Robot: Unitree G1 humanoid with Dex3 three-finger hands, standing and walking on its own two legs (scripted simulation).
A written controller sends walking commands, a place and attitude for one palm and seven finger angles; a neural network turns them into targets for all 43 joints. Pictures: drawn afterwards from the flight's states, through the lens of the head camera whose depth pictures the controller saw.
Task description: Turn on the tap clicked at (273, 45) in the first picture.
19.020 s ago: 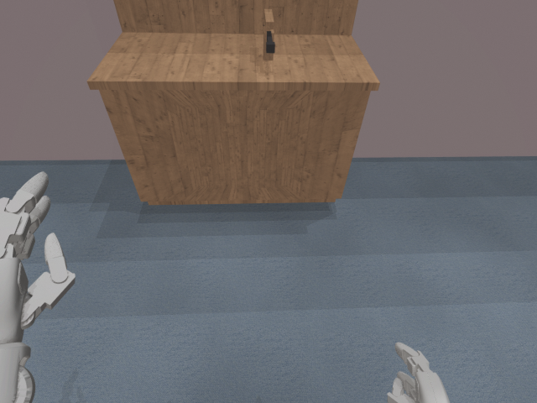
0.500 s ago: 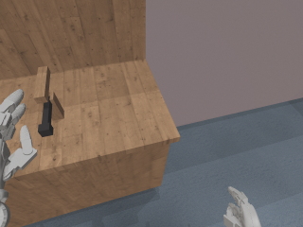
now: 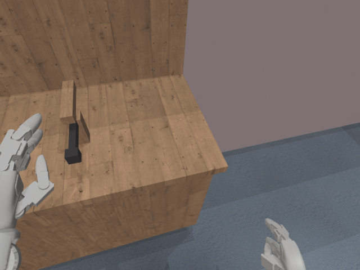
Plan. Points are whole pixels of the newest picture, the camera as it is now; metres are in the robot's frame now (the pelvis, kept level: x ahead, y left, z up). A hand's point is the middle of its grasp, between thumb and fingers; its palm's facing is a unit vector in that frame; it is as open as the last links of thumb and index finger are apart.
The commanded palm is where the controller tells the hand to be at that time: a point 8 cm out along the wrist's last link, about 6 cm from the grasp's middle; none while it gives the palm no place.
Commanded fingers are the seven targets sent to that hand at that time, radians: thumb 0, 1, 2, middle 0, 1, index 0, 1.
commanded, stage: come to a stop and stand still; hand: left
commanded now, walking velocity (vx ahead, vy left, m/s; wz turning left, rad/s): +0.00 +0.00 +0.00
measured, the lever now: (73, 155) +0.34 +0.28 +0.04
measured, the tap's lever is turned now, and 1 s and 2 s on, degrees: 0 0 0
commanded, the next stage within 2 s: look again from close up in 0.48 s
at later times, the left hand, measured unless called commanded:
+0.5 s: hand (5, 174) +0.22 +0.30 +0.16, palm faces +0.39 -0.85 -0.36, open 7.4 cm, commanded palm +0.15 +0.33 +0.18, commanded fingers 0.00 0.90 0.90 -0.20 -0.30 -0.20 -0.30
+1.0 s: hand (20, 181) +0.21 +0.27 +0.16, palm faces +0.40 -0.84 -0.36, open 7.4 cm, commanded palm +0.15 +0.30 +0.18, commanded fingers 0.00 0.90 0.90 -0.20 -0.30 -0.20 -0.30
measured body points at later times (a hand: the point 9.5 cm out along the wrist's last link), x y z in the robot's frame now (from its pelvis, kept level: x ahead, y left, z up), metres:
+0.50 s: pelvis +0.00 +0.04 +0.00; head +0.02 +0.07 +0.45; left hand +0.19 +0.34 +0.18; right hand +0.19 -0.16 -0.07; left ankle +0.02 +0.10 -0.74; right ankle +0.00 -0.11 -0.74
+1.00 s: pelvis +0.00 +0.02 +0.00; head +0.01 +0.03 +0.45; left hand +0.18 +0.31 +0.18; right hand +0.18 -0.20 -0.07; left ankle +0.02 +0.10 -0.74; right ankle +0.00 -0.11 -0.74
